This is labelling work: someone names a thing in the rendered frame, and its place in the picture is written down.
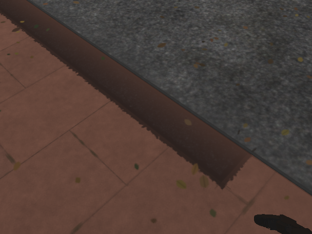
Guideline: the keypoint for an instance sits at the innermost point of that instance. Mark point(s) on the right robot hand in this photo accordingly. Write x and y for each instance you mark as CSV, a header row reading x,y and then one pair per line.
x,y
281,223

